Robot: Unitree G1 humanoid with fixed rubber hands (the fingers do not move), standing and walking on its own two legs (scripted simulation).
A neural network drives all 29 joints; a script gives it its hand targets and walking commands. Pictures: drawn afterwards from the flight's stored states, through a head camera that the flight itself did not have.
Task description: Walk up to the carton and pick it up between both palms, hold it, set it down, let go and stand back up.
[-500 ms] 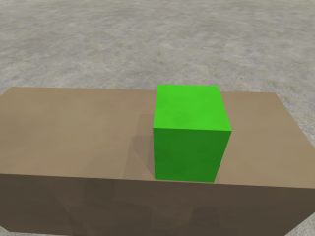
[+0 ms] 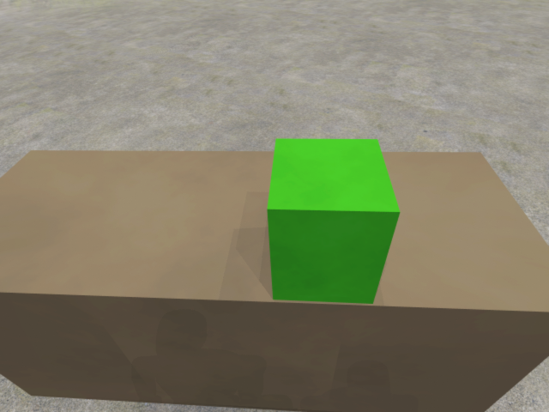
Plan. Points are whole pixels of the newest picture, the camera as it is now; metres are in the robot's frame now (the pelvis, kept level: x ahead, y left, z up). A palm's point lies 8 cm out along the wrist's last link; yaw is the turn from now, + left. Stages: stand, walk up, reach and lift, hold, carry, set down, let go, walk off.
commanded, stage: stand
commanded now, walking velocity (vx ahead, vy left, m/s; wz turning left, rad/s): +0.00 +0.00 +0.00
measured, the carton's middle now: (324, 220) +0.49 -0.09 +0.01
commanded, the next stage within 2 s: none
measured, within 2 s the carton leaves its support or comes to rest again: neither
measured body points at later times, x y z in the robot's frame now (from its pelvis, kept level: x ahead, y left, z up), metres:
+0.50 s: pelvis -0.02 -0.02 +0.00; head -0.03 -0.03 +0.45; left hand -0.05 +0.18 -0.16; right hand -0.03 -0.23 -0.17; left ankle +0.05 +0.10 -0.73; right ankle +0.09 -0.14 -0.73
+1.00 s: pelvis -0.07 -0.05 -0.01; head -0.08 -0.05 +0.44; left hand -0.08 +0.18 -0.17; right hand -0.07 -0.27 -0.17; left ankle +0.05 +0.10 -0.73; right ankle +0.06 -0.14 -0.72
